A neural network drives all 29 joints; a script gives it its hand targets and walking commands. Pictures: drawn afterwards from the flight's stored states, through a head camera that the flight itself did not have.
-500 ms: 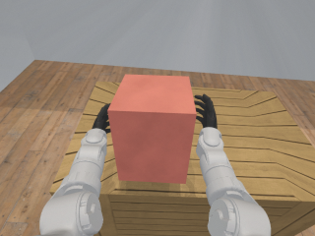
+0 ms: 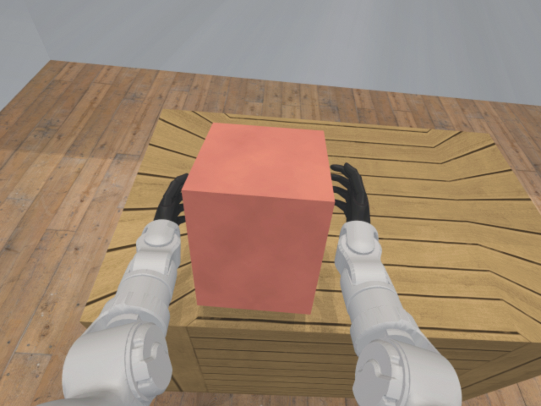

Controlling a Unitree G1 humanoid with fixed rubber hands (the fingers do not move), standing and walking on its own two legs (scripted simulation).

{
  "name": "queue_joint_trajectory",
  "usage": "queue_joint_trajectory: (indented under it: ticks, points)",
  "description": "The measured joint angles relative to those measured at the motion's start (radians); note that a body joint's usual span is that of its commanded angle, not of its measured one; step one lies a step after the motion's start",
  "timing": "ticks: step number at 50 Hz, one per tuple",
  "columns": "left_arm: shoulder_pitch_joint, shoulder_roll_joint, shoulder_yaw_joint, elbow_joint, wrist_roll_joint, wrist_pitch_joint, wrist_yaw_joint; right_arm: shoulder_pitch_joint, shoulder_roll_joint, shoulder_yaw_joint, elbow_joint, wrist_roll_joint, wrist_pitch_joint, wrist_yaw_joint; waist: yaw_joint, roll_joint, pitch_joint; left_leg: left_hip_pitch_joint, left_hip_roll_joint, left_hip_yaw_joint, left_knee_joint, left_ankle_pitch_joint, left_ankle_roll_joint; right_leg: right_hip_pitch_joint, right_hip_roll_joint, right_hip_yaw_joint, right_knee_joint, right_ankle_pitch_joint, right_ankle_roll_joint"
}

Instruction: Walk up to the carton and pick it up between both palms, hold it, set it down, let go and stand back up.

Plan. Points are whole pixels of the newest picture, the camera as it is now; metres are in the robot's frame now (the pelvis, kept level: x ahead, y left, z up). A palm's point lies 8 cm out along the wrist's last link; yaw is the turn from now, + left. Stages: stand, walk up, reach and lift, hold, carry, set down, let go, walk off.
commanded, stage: set down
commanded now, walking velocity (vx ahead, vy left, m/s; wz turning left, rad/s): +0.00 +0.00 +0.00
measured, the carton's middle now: (261, 217) +0.44 +0.00 +0.00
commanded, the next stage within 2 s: none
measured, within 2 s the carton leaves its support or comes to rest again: rests again in 1.92 s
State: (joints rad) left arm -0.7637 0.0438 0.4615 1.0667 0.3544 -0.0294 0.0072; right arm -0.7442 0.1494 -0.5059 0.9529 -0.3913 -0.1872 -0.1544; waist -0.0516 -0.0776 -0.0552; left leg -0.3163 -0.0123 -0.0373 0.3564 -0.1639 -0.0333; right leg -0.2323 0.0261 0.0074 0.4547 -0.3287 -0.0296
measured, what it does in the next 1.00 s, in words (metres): stands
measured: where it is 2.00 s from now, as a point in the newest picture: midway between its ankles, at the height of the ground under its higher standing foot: outside the picture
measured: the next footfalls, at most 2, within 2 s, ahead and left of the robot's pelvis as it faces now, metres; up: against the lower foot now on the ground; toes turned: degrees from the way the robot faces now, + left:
none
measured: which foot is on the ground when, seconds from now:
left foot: down 0.00-1.00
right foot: down 0.00-1.00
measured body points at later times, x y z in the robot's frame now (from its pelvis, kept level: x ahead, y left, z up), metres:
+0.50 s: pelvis +0.00 -0.01 +0.00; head +0.06 +0.01 +0.44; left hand +0.42 +0.15 +0.02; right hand +0.41 -0.14 +0.06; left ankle +0.00 +0.15 -0.74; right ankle -0.08 -0.08 -0.74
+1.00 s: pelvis -0.01 +0.00 +0.00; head +0.06 +0.01 +0.44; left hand +0.42 +0.15 +0.02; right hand +0.40 -0.15 +0.05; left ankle +0.00 +0.15 -0.74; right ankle -0.08 -0.08 -0.74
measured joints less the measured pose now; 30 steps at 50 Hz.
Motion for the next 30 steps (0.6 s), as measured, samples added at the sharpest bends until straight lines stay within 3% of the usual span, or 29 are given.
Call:
queue_joint_trajectory:
  ticks: [5, 12, 30]
  points:
    - [0.011, -0.005, 0.0, 0.001, 0.0, -0.04, -0.014, 0.0, 0.001, -0.015, -0.007, -0.001, -0.014, -0.004, 0.0, 0.0, 0.016, -0.009, 0.0, 0.0, 0.0, 0.0, -0.002, -0.009, 0.0, 0.0, 0.0, -0.001, 0.0]
    - [-0.007, -0.007, 0.0, 0.001, 0.0, -0.053, 0.039, 0.0, 0.002, -0.043, 0.027, -0.032, -0.099, 0.012, 0.005, 0.008, -0.032, -0.09, 0.009, 0.0, 0.0, 0.014, -0.013, -0.09, 0.008, -0.001, 0.0, 0.003, 0.0]
    - [-0.022, 0.023, 0.004, 0.077, 0.0, -0.13, -0.019, 0.0, 0.016, -0.043, -0.008, -0.035, -0.086, -0.008, 0.006, 0.009, -0.032, -0.098, 0.011, 0.0, 0.0, 0.016, 0.0, -0.101, 0.009, -0.004, 0.0, 0.027, 0.0]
